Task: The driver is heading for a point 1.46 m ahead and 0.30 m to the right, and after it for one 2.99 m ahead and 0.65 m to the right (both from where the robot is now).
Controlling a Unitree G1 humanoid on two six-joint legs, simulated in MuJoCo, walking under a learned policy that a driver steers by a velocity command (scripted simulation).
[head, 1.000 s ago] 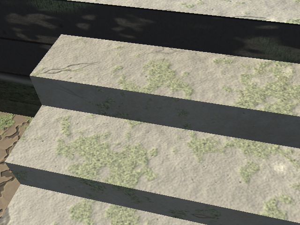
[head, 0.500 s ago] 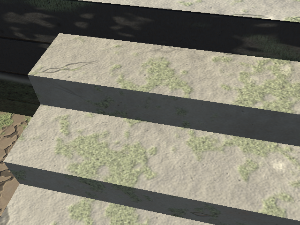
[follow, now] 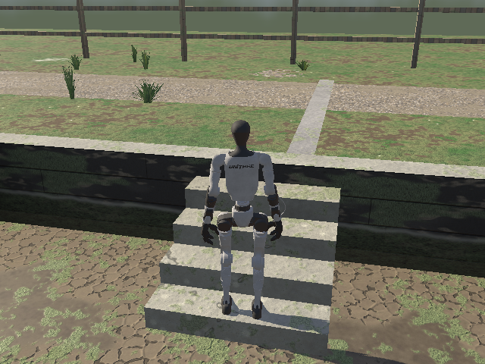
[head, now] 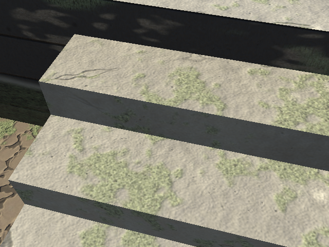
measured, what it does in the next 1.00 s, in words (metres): steps on the spot: right foot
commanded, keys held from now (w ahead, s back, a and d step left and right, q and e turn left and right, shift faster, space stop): no key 0.44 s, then w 0.56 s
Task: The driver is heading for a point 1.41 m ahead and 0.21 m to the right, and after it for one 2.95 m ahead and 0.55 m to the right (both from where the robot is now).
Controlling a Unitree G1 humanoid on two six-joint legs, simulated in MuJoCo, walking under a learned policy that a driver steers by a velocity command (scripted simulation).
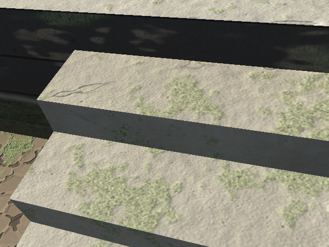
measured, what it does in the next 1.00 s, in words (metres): climbs: left foot 0.17 m higher, then right foot 0.17 m higher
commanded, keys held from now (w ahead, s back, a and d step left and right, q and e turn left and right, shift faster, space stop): w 0.60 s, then no key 0.40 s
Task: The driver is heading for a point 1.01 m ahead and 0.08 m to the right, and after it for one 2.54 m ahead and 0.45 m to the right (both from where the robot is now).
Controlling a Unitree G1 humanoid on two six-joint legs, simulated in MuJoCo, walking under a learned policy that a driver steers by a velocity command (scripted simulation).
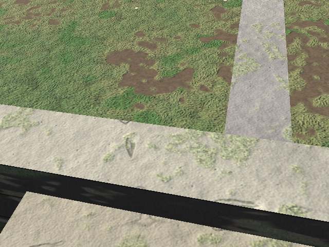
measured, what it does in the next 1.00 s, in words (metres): climbs: left foot 0.17 m higher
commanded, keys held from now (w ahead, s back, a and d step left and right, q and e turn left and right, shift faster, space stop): w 0.58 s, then w+e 0.42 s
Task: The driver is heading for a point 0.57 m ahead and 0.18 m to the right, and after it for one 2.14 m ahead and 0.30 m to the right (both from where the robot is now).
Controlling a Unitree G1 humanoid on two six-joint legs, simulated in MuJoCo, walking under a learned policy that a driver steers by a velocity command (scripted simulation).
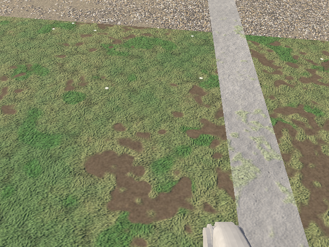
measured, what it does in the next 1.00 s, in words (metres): climbs, turning right: right foot 0.17 m higher, then left foot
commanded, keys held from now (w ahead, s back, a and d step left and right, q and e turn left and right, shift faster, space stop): w+e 0.08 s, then e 0.46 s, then w+e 0.26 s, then w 0.04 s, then q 0.16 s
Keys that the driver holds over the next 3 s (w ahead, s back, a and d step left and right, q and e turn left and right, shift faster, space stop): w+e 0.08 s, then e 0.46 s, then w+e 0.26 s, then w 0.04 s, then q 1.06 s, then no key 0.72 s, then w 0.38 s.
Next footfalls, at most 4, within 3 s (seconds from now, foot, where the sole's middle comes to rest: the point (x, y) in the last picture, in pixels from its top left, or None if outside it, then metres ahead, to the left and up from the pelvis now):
0.20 right None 0.28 -0.08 -0.60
0.88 left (155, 232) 0.59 0.01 -0.60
1.40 right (213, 241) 0.56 -0.20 -0.60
1.80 left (138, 231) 0.59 0.07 -0.60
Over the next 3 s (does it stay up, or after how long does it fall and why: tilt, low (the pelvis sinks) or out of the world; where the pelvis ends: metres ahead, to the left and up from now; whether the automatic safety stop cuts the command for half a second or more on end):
stays up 0.62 -0.02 0.18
